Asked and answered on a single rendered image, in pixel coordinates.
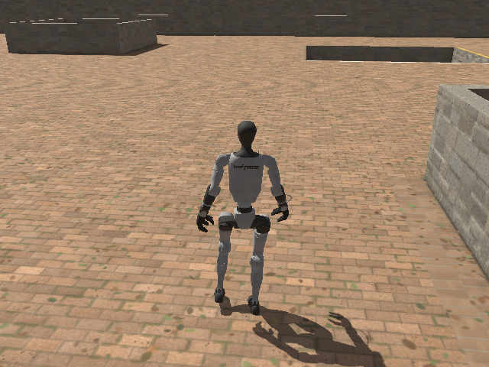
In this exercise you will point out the right robot hand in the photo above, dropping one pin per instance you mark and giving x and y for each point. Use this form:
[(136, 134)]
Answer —
[(283, 217)]

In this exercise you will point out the humanoid robot head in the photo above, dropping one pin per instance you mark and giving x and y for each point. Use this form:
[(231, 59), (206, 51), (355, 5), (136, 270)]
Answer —
[(246, 133)]

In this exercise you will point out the left robot upper arm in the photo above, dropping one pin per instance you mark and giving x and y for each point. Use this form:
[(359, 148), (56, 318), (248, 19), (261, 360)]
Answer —
[(217, 173)]

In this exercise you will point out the robot right forearm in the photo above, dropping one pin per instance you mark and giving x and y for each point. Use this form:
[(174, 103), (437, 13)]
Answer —
[(281, 201)]

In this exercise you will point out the right robot upper arm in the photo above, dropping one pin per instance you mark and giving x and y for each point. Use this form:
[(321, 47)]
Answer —
[(273, 172)]

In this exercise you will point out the robot left forearm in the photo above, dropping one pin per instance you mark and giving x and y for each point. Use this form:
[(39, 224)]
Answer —
[(207, 203)]

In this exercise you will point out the robot left thigh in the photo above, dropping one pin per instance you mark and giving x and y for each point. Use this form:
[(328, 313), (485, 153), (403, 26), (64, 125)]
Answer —
[(226, 223)]

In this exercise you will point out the left robot hand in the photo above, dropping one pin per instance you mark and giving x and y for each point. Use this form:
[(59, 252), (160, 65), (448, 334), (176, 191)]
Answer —
[(201, 220)]

